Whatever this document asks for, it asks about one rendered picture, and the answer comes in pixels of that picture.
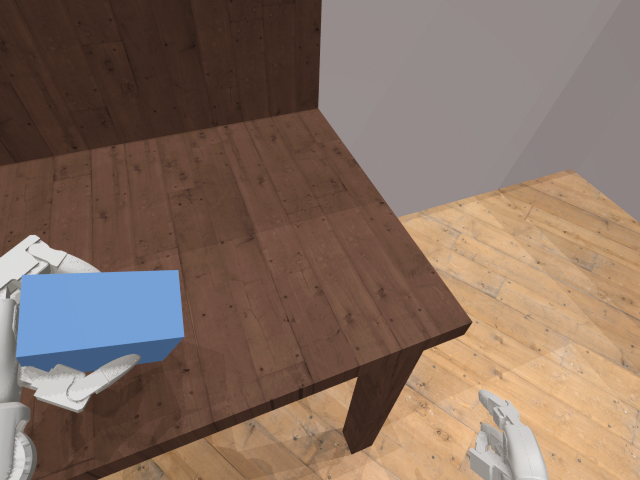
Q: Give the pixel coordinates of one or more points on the right robot hand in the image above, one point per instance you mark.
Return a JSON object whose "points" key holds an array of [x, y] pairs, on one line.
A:
{"points": [[517, 453]]}

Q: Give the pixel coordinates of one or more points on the sponge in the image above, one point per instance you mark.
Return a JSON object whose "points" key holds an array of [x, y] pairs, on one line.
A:
{"points": [[86, 320]]}

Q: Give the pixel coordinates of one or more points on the left robot forearm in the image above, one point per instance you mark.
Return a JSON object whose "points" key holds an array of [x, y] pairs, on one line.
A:
{"points": [[18, 455]]}

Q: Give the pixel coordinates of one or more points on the table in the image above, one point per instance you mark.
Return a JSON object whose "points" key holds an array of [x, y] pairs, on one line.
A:
{"points": [[150, 135]]}

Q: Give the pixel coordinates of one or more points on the left robot hand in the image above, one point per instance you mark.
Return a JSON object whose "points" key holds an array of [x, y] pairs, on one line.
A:
{"points": [[62, 386]]}

